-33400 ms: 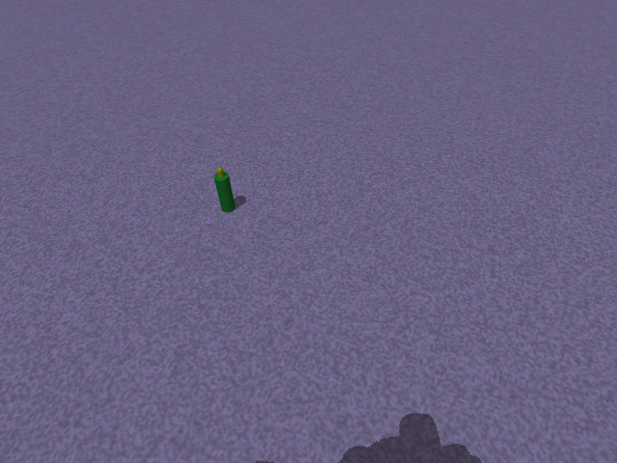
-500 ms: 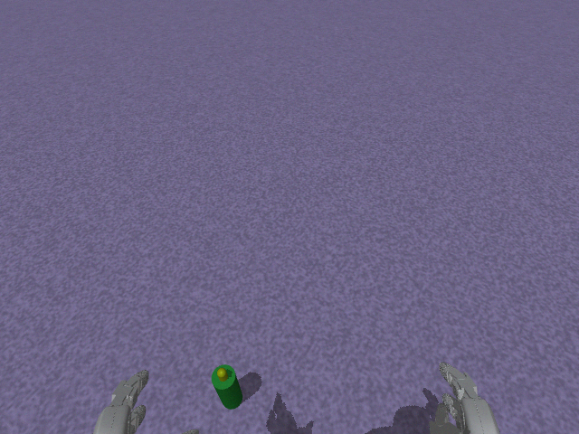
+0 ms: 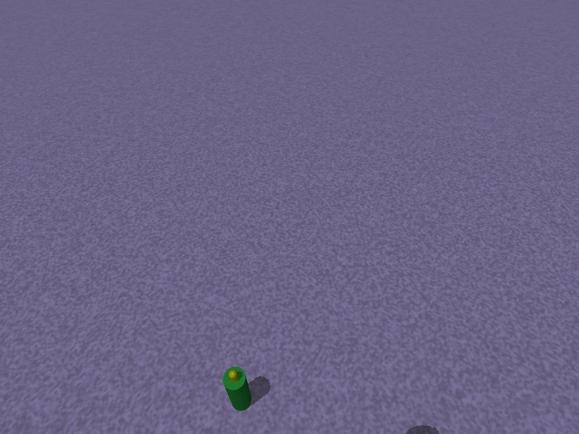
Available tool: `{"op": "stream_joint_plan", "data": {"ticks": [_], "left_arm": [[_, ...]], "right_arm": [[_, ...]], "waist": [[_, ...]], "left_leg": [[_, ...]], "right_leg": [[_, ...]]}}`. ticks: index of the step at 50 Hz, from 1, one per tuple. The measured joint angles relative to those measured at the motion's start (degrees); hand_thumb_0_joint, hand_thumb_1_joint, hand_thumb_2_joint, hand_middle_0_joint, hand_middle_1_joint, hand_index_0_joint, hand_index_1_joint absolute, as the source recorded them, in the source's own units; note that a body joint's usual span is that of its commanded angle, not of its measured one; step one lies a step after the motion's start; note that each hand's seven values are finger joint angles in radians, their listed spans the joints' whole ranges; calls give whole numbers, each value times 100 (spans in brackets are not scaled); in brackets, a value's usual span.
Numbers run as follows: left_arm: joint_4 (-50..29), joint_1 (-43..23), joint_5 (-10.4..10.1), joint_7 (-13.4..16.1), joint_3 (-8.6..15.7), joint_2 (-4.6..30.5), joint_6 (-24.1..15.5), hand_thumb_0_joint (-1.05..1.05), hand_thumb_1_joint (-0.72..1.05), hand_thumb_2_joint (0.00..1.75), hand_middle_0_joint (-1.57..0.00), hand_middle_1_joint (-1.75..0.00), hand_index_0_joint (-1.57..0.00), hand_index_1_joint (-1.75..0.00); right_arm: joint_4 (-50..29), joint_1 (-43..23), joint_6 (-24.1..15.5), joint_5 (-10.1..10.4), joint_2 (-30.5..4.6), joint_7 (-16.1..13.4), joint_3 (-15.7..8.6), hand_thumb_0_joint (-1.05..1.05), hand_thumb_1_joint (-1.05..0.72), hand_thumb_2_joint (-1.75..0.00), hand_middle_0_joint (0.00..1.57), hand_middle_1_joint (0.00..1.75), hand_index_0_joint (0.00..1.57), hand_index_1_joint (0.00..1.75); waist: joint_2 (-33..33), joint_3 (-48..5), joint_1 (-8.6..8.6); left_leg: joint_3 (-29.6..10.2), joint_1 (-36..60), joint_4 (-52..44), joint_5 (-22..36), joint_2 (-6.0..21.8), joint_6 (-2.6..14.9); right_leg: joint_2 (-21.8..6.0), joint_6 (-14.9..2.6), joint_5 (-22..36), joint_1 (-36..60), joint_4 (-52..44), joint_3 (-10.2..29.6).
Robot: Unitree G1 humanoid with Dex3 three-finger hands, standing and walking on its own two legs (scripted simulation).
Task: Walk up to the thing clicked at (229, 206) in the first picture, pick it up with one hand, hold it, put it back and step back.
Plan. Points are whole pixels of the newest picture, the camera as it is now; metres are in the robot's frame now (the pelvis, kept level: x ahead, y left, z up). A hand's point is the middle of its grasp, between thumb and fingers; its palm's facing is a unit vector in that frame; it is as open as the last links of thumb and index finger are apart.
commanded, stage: stand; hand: left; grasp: from the side
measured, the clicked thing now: (237, 387) +0.42 +0.18 -0.64
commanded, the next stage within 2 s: step back in 1.68 s
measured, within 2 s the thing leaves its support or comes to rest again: neither
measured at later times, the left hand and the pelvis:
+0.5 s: hand out of the picture +0.04 +0.24 -0.14, palm faces +0.00 -0.93 -0.36, open 7.4 cm; pelvis -0.01 -0.01 +0.01, yaw +0 degrees
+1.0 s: hand out of the picture +0.07 +0.24 -0.14, palm faces +0.00 -0.94 -0.35, open 7.4 cm; pelvis +0.01 -0.01 +0.02, yaw +0 degrees
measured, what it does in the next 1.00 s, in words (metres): stands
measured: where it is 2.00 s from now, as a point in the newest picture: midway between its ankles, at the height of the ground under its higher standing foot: outside the picture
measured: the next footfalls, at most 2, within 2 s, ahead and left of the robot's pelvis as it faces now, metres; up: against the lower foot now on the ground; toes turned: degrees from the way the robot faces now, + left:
none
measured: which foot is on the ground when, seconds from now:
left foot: down 0.00-1.00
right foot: down 0.00-1.00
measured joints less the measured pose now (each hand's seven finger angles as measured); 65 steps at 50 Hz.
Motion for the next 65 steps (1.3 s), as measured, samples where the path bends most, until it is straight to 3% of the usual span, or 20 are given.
{"op": "stream_joint_plan", "data": {"ticks": [21,65], "left_arm": [[1068,-315,-37,-48,-43,35,-61,1,90,89,-21,-30,-21,-30],[1254,-680,-105,-123,1,61,-61,0,90,89,-21,-30,-21,-30]], "right_arm": [[712,-227,27,87,-76,48,80,1,-91,-90,21,30,20,30],[905,-493,-46,126,-188,34,149,1,-91,-90,21,30,20,30]], "waist": [[137,122,13],[70,101,-16]], "left_leg": [[-79,537,-1029,610,66,-96],[-8,787,-1484,657,142,-120]], "right_leg": [[58,-65,543,530,-957,-90],[134,-83,601,729,-1370,-31]]}}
